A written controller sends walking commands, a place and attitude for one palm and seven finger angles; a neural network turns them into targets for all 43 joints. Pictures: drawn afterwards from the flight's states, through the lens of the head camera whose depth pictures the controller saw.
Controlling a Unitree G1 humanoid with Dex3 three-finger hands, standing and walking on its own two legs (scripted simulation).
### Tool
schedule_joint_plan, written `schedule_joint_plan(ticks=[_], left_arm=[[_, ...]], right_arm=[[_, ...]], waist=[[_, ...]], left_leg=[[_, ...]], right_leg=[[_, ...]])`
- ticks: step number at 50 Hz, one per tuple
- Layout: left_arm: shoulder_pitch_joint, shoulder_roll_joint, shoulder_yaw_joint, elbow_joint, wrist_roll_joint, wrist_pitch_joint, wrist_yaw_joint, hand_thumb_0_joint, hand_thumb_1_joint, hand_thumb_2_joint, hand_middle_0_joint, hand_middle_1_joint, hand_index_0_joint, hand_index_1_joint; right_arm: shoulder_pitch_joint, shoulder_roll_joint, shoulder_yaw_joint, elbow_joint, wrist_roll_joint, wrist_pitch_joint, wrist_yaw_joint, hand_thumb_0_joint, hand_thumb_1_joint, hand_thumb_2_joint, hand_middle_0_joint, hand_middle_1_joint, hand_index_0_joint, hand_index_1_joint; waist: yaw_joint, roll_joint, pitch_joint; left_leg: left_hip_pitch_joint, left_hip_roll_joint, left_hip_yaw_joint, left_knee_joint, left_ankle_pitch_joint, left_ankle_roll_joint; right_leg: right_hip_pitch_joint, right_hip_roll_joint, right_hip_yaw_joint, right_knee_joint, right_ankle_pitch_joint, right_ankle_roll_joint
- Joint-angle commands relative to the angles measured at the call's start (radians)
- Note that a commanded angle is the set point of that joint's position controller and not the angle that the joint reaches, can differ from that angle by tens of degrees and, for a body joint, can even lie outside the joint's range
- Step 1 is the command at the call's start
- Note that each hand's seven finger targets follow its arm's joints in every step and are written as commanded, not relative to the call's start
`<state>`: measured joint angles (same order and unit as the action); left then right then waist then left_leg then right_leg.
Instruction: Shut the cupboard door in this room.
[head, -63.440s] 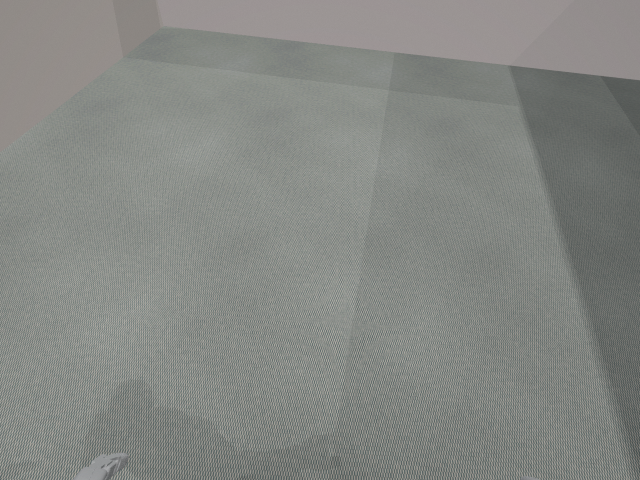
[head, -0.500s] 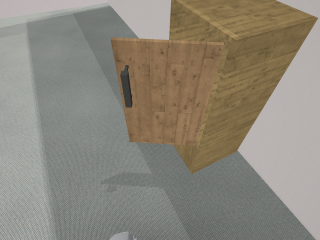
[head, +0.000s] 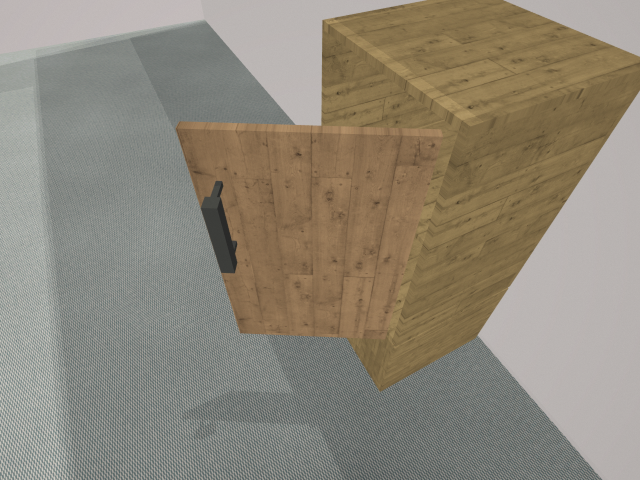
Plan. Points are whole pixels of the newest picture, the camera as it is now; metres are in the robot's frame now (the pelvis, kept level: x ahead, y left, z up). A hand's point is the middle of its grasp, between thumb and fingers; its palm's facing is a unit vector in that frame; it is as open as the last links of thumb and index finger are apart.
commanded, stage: come to a stop and stand still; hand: left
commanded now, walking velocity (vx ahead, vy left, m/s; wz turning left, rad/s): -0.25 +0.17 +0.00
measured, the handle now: (223, 228) +0.48 +0.19 +0.01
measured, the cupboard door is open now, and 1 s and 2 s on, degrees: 60 60 60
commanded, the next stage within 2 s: look again from close up in 1.72 s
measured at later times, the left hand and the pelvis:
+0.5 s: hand out of the picture +0.05 +0.23 -0.18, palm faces +0.09 -0.97 -0.21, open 7.4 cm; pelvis +0.01 +0.03 +0.01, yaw +2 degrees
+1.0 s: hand out of the picture +0.01 +0.16 -0.17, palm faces +0.04 -0.98 -0.17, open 7.3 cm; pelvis +0.01 -0.01 +0.01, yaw +1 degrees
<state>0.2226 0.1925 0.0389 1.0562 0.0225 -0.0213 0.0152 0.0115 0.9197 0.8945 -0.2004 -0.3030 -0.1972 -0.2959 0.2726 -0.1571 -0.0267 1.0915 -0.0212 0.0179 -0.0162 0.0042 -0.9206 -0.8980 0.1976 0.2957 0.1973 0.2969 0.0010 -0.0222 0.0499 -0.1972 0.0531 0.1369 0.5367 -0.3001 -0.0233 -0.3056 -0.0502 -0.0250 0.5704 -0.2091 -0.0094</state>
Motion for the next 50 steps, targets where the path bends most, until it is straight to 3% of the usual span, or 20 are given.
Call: schedule_joint_plan(ticks=[1,2,6,10,13,16,17,18,19,20,22,24,31,34,35,37,39,40,41,50], left_arm=[[0.004,0.123,0.003,-0.023,-0.007,-0.001,0.002,0.000,0.900,0.900,-0.200,-0.300,-0.200,-0.300],[0.002,0.117,0.004,-0.018,-0.010,-0.001,0.008,0.000,0.900,0.900,-0.200,-0.300,-0.200,-0.300],[0.059,0.148,0.027,-0.009,-0.011,0.006,0.027,0.000,0.900,0.900,-0.200,-0.300,-0.200,-0.300],[0.080,0.168,0.051,-0.009,0.004,0.023,0.044,0.000,0.900,0.900,-0.200,-0.300,-0.200,-0.300],[-0.002,0.176,0.062,-0.047,0.010,0.037,0.043,0.000,0.900,0.900,-0.200,-0.300,-0.200,-0.300],[-0.070,0.148,0.054,-0.075,0.001,0.047,0.034,0.000,0.900,0.900,-0.200,-0.300,-0.200,-0.300],[-0.046,0.104,0.042,-0.082,-0.005,0.054,0.029,0.000,0.900,0.900,-0.200,-0.300,-0.200,-0.300],[-0.022,0.043,0.031,-0.091,-0.007,0.066,0.030,0.000,0.900,0.900,-0.200,-0.300,-0.200,-0.300],[-0.028,0.057,0.031,-0.090,-0.010,0.075,0.033,0.000,0.900,0.900,-0.200,-0.300,-0.200,-0.300],[-0.007,0.057,0.033,-0.089,-0.008,0.075,0.027,0.000,0.900,0.900,-0.200,-0.300,-0.200,-0.300],[-0.005,0.076,0.039,-0.056,0.004,0.086,0.015,0.000,0.900,0.900,-0.200,-0.300,-0.200,-0.300],[0.012,0.081,0.037,-0.045,-0.001,0.078,0.007,0.000,0.900,0.900,-0.200,-0.300,-0.200,-0.300],[0.010,0.052,0.019,-0.058,-0.003,0.067,-0.005,0.000,0.900,0.900,-0.200,-0.300,-0.200,-0.300],[0.097,0.040,0.016,-0.029,-0.003,0.055,-0.004,0.000,0.900,0.900,-0.200,-0.300,-0.200,-0.300],[0.125,0.053,0.016,-0.015,0.000,0.048,0.000,0.000,0.900,0.900,-0.200,-0.300,-0.200,-0.300],[0.090,0.127,0.017,-0.016,0.002,0.033,0.007,0.000,0.900,0.900,-0.200,-0.300,-0.200,-0.300],[0.032,0.131,0.007,-0.024,-0.002,0.029,0.003,0.000,0.900,0.900,-0.200,-0.300,-0.200,-0.300],[0.048,0.099,0.003,-0.008,-0.007,0.013,0.006,0.000,0.900,0.900,-0.200,-0.300,-0.200,-0.300],[0.059,0.082,-0.002,0.005,-0.011,0.007,0.009,0.000,0.900,0.900,-0.200,-0.300,-0.200,-0.300],[0.092,0.054,-0.011,0.044,-0.016,0.017,0.016,0.000,0.900,0.900,-0.200,-0.300,-0.200,-0.300]], right_arm=[[0.083,-0.049,0.000,-0.013,0.007,-0.008,-0.001,0.000,-0.900,-0.900,0.200,0.300,0.200,0.300],[0.088,-0.068,-0.003,-0.012,0.009,-0.007,-0.003,0.000,-0.900,-0.900,0.200,0.300,0.200,0.300],[0.093,-0.094,-0.019,-0.021,0.011,0.003,-0.012,0.000,-0.900,-0.900,0.200,0.300,0.200,0.300],[0.019,-0.101,-0.036,-0.072,0.014,0.022,-0.019,0.000,-0.900,-0.900,0.200,0.300,0.200,0.300],[0.012,-0.085,-0.039,-0.090,0.020,0.028,-0.016,0.000,-0.900,-0.900,0.200,0.300,0.200,0.300],[0.097,-0.076,-0.034,-0.065,0.012,0.017,-0.007,0.000,-0.900,-0.900,0.200,0.300,0.200,0.300],[0.088,-0.124,-0.038,-0.071,0.004,0.006,-0.008,0.000,-0.900,-0.900,0.200,0.300,0.200,0.300],[0.064,-0.184,-0.051,-0.094,-0.005,-0.002,-0.011,0.000,-0.900,-0.900,0.200,0.300,0.200,0.300],[0.013,-0.213,-0.050,-0.117,-0.013,0.001,-0.019,0.000,-0.900,-0.900,0.200,0.300,0.200,0.300],[-0.042,-0.216,-0.039,-0.133,-0.015,-0.001,-0.019,0.000,-0.900,-0.900,0.200,0.300,0.200,0.300],[-0.073,-0.178,-0.029,-0.131,-0.014,-0.012,-0.033,0.000,-0.900,-0.900,0.200,0.300,0.200,0.300],[-0.072,-0.162,-0.021,-0.126,-0.013,-0.015,-0.037,0.000,-0.900,-0.900,0.200,0.300,0.200,0.300],[0.001,-0.196,-0.049,-0.090,-0.012,-0.010,-0.035,0.000,-0.900,-0.900,0.200,0.300,0.200,0.300],[-0.032,-0.192,-0.048,-0.087,-0.002,-0.010,-0.029,0.000,-0.900,-0.900,0.200,0.300,0.200,0.300],[-0.036,-0.170,-0.045,-0.084,0.005,-0.010,-0.027,0.000,-0.900,-0.900,0.200,0.300,0.200,0.300],[-0.041,-0.084,-0.023,-0.094,0.016,-0.003,-0.018,0.000,-0.900,-0.900,0.200,0.300,0.200,0.300],[-0.019,-0.067,-0.015,-0.075,0.007,-0.006,-0.002,0.000,-0.900,-0.900,0.200,0.300,0.200,0.300],[-0.019,-0.069,-0.010,-0.053,0.000,-0.012,-0.008,0.000,-0.900,-0.900,0.200,0.300,0.200,0.300],[-0.013,-0.087,-0.012,-0.038,0.003,-0.018,-0.012,0.000,-0.900,-0.900,0.200,0.300,0.200,0.300],[0.035,-0.068,0.003,0.029,0.005,-0.015,-0.020,0.000,-0.900,-0.900,0.200,0.300,0.200,0.300]], waist=[[-0.027,-0.082,-0.007],[-0.021,-0.136,-0.011],[0.010,-0.093,-0.105],[0.059,-0.162,-0.125],[0.030,-0.138,-0.122],[-0.032,-0.126,-0.134],[-0.022,0.014,-0.131],[-0.013,0.248,-0.094],[-0.016,0.245,-0.060],[0.007,0.172,-0.036],[0.015,0.209,0.020],[0.012,0.178,0.017],[-0.037,0.168,-0.066],[0.004,0.129,-0.070],[0.013,0.077,-0.060],[-0.016,-0.153,0.001],[-0.040,-0.038,0.007],[-0.029,-0.109,-0.024],[-0.024,-0.099,-0.034],[-0.010,0.040,0.063]], left_leg=[[0.046,0.015,-0.056,-0.101,0.057,0.011],[0.026,0.022,-0.057,-0.095,0.077,0.009],[-0.034,0.019,-0.037,-0.016,0.146,-0.015],[-0.232,-0.020,-0.088,0.270,-0.253,-0.028],[-0.187,-0.027,-0.115,0.216,-0.210,-0.029],[0.062,-0.021,-0.081,-0.097,0.168,-0.024],[0.133,0.072,-0.167,-0.168,0.271,0.004],[0.028,0.258,-0.383,-0.261,0.366,0.083],[-0.075,0.313,-0.435,-0.298,0.338,0.171],[-0.163,0.314,-0.388,-0.310,0.137,0.205],[-0.118,0.237,-0.357,-0.325,0.137,0.159],[-0.051,0.230,-0.320,-0.298,0.218,0.165],[0.117,0.254,-0.308,-0.250,0.288,0.188],[0.030,0.203,-0.258,-0.194,0.241,0.146],[-0.008,0.148,-0.213,-0.151,0.195,0.105],[-0.055,0.008,-0.089,-0.068,-0.011,0.017],[0.057,-0.009,-0.101,-0.094,0.098,0.018],[0.071,0.014,-0.107,-0.093,0.176,0.020],[0.082,0.031,-0.115,-0.101,0.220,0.021],[0.049,0.051,-0.127,-0.171,0.184,0.016]], right_leg=[[-0.031,-0.136,0.163,-0.263,0.070,-0.056],[0.019,-0.144,0.157,-0.246,0.196,-0.058],[0.240,-0.206,0.150,-0.124,0.806,-0.087],[0.363,-0.333,0.226,-0.126,1.076,-0.220],[0.301,-0.301,0.164,-0.120,0.901,-0.209],[0.107,-0.192,0.081,-0.065,0.436,-0.091],[0.006,-0.106,0.041,0.005,0.156,-0.035],[-0.043,0.003,-0.026,0.109,-0.250,0.025],[-0.022,0.037,0.052,0.242,-0.365,0.019],[0.017,0.025,0.073,0.321,-0.337,0.006],[-0.076,0.032,0.101,0.393,-0.242,0.013],[-0.098,0.028,0.097,0.374,-0.224,0.020],[-0.044,0.028,0.023,0.140,-0.248,0.019],[0.120,0.039,-0.001,-0.109,-0.059,0.008],[0.168,0.023,0.031,-0.225,0.025,0.003],[0.084,-0.161,0.227,-0.349,-0.028,-0.073],[-0.016,-0.145,0.180,-0.319,-0.053,-0.079],[0.027,-0.093,0.162,-0.283,0.088,-0.067],[0.062,-0.085,0.134,-0.261,0.181,-0.054],[0.078,-0.053,0.116,-0.303,0.039,-0.036]])
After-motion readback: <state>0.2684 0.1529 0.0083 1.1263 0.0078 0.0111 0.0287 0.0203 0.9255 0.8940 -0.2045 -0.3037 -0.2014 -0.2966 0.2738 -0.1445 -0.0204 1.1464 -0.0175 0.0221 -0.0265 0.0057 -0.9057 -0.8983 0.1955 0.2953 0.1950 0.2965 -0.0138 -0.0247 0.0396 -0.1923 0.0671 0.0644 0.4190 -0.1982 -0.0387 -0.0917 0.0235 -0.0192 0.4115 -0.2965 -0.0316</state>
